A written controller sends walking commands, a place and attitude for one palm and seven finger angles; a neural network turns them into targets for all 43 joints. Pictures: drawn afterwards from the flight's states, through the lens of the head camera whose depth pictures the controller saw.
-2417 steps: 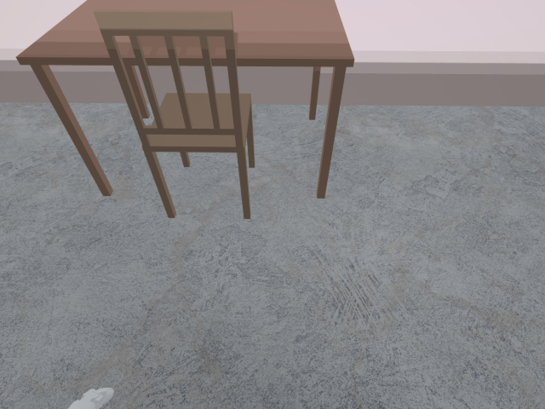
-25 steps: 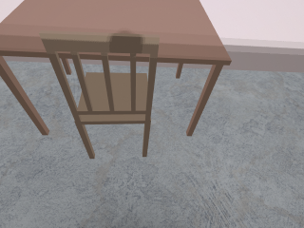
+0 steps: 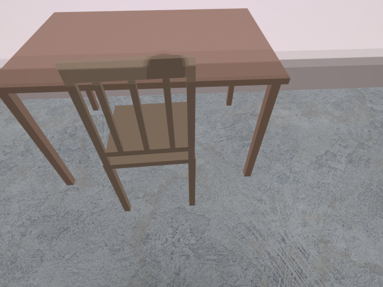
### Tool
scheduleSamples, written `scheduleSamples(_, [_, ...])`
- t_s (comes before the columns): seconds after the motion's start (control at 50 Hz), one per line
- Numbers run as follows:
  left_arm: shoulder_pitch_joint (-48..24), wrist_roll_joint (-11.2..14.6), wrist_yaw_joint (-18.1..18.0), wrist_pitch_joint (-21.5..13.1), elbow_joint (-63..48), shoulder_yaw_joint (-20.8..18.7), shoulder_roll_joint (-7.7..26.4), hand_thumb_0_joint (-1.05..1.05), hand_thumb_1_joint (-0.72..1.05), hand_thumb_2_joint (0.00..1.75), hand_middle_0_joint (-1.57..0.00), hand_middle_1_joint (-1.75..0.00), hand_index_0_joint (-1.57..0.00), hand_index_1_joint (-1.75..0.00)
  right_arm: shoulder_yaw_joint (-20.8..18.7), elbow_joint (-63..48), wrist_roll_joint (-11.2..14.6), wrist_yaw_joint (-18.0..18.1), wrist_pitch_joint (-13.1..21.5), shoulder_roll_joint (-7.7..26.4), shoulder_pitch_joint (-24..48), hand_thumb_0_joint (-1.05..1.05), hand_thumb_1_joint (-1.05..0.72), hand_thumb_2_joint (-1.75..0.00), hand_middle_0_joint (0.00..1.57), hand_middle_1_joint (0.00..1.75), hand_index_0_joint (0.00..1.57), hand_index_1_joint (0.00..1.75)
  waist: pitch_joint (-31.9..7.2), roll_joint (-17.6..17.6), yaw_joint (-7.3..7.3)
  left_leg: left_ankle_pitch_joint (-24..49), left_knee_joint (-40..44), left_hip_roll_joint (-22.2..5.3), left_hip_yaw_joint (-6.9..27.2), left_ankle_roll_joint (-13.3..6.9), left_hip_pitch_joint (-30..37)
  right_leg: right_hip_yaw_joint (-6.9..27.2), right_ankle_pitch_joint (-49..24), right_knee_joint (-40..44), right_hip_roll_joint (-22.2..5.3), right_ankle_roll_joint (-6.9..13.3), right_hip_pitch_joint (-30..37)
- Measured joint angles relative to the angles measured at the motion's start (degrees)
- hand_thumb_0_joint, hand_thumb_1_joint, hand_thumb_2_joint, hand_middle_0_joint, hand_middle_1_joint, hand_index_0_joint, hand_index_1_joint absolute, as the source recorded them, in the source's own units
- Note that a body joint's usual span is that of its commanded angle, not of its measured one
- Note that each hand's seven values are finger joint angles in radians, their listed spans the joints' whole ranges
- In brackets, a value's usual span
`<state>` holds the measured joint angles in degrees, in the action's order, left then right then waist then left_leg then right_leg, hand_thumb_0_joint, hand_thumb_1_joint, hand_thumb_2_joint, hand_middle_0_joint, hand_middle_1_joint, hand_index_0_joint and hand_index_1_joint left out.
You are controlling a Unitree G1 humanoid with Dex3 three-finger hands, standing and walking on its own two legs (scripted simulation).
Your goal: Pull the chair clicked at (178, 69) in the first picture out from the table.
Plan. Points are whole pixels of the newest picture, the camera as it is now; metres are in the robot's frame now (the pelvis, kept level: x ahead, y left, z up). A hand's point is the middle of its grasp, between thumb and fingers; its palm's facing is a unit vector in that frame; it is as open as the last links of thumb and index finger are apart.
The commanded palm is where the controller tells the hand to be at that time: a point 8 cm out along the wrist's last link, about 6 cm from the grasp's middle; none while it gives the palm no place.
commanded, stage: let the arm hang, fingers relaxed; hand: left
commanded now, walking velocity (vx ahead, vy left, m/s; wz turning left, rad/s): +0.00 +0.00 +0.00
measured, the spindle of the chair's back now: (140, 118) +0.67 +0.22 -0.08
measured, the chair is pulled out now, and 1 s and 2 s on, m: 0.04 0.04 0.04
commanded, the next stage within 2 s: look to check the result in 0.26 s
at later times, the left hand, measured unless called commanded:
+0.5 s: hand out of the picture -0.01 +0.15 -0.18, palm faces +0.05 -0.98 -0.17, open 7.4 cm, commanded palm none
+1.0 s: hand out of the picture +0.00 +0.13 -0.18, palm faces +0.05 -0.99 -0.16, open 7.4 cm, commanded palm none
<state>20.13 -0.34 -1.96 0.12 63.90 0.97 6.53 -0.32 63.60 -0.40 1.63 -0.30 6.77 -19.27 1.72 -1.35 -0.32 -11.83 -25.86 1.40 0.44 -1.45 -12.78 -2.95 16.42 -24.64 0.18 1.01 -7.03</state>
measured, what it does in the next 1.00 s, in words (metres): stands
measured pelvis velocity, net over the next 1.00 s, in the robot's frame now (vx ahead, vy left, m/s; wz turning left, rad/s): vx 0.02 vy -0.02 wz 0.00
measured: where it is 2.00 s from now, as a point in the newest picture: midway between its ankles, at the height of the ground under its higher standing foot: outside the picture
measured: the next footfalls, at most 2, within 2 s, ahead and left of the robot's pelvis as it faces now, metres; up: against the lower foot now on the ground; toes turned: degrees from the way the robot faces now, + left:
right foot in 1.76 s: +0.31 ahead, -0.13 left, +0.00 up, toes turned +2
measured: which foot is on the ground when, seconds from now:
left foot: down 0.00-1.00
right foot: down 0.00-1.00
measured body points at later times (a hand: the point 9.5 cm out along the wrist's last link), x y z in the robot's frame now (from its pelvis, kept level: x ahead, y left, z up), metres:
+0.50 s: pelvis +0.01 -0.01 +0.00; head +0.02 -0.01 +0.45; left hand -0.02 +0.20 -0.16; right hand -0.03 -0.21 -0.16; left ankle +0.02 +0.10 -0.74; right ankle -0.03 -0.11 -0.74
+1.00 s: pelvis +0.02 -0.02 +0.00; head +0.03 -0.02 +0.45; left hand +0.00 +0.19 -0.16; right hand -0.01 -0.22 -0.16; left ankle +0.02 +0.10 -0.74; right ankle -0.03 -0.11 -0.74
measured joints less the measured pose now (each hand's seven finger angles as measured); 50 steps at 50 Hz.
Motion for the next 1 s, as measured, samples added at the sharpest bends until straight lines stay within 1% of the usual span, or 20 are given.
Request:
scheduleSamples(0.16, [-0.96,0.04,-0.13,-0.38,-0.28,-0.15,-1.25,0.01,0.91,0.89,-0.2,-0.3,-0.2,-0.3,-0.07,0.86,-0.03,0.41,0.44,-0.6,-0.89,0.0,-0.91,-0.9,0.2,0.3,0.2,0.3,-0.36,0.94,-0.23,-0.67,-0.4,-0.2,0.16,0.27,0.37,-0.12,0.54,-0.1,0.23,0.25,0.53])
scheduleSamples(0.52, [-0.34,0.21,-0.46,-0.34,-0.06,-0.83,-0.04,0.01,0.91,0.89,-0.2,-0.3,-0.19,-0.3,-0.2,1.17,0.08,0.8,0.48,-0.68,-0.89,0.0,-0.91,-0.9,0.2,0.3,0.2,0.3,0.42,0.81,-0.28,-1.46,-0.54,-0.54,0.53,0.73,0.91,-0.44,1.08,0.42,0.63,0.69,1.45])
scheduleSamples(1.0, [-0.58,0.24,-0.44,-0.56,-0.24,-0.66,-0.58,0.01,0.91,0.89,-0.2,-0.3,-0.19,-0.3,-0.14,1.15,0.19,1.02,0.56,-0.39,0.41,0.0,-0.91,-0.9,0.2,0.3,0.2,0.3,0.5,1.18,-0.09,-2.01,-0.12,-0.92,0.69,1.3,1.98,-0.53,1.56,1.01,1.04,1.21,2.58])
